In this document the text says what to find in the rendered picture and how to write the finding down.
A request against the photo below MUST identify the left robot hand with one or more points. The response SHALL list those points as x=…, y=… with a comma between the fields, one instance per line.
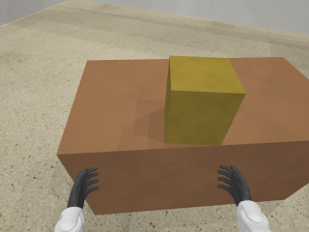
x=79, y=189

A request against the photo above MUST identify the right robot hand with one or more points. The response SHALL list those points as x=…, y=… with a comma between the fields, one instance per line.
x=238, y=186

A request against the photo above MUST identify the right robot forearm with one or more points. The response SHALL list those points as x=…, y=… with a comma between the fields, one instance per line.
x=251, y=218

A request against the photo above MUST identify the left robot forearm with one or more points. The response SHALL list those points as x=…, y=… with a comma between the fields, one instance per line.
x=71, y=220

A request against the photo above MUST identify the pedestal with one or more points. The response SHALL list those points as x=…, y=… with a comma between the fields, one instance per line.
x=117, y=125

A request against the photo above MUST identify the carton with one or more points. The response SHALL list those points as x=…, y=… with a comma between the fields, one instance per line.
x=203, y=96

